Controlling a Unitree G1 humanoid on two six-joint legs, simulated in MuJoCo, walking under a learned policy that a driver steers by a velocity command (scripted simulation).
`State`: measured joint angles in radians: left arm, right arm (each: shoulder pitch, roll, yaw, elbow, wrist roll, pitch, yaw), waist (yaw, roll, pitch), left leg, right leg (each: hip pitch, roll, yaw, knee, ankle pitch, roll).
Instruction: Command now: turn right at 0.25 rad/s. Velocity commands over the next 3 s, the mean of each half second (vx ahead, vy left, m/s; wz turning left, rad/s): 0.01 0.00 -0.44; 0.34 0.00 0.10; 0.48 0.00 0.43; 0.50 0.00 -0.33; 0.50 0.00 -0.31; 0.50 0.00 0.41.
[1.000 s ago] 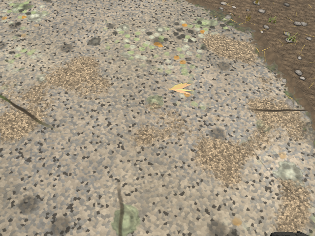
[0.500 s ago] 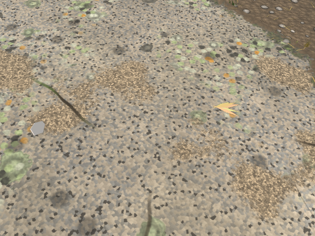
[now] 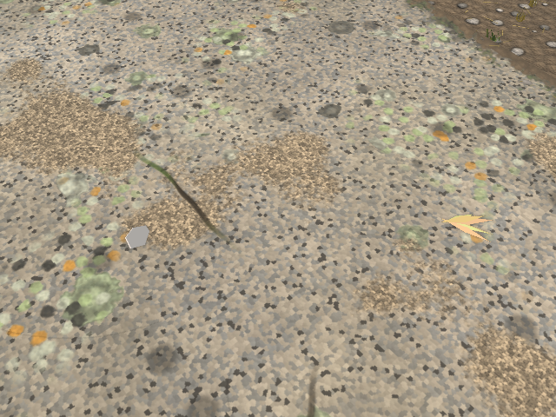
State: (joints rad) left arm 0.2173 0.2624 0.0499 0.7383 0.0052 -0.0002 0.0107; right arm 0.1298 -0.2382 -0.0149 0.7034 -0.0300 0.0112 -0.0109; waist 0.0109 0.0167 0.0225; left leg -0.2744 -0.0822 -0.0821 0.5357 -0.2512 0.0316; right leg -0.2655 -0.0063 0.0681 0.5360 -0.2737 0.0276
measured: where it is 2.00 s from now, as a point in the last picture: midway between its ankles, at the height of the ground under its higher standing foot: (339, 321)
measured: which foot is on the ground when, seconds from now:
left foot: down 0.00-0.46, up 0.48-1.00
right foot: down 0.00-0.18, up 0.20-0.46, down 0.48-1.00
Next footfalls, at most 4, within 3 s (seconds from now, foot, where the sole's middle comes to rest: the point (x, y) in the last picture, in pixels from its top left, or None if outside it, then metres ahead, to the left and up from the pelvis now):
0.48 right None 0.00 -0.16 -0.77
1.04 left None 0.35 0.00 -0.77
1.52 right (381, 358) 0.65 -0.20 -0.77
2.04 left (306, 265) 0.94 -0.02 -0.77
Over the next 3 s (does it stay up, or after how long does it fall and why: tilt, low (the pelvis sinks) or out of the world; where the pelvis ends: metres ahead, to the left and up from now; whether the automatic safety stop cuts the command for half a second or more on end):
stays up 1.24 -0.24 -0.01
